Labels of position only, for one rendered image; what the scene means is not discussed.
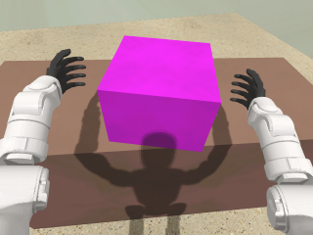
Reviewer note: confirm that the robot left hand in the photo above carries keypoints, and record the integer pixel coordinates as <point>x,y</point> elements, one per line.
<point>59,70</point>

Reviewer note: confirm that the robot right hand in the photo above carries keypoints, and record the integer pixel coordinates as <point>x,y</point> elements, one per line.
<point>255,88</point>

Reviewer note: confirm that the robot right forearm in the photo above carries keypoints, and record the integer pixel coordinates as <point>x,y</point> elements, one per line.
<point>285,162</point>

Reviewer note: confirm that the robot left forearm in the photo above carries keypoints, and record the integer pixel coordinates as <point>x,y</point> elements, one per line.
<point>29,122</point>

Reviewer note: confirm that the pedestal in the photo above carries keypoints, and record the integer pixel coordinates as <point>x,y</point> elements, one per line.
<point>94,180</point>

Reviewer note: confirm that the carton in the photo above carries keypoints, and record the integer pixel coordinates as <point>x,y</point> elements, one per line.
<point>160,93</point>

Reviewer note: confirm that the robot right upper arm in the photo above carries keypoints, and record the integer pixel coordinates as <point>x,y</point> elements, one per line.
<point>290,208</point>

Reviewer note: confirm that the robot left upper arm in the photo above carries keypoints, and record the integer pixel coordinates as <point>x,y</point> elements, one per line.
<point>24,190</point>

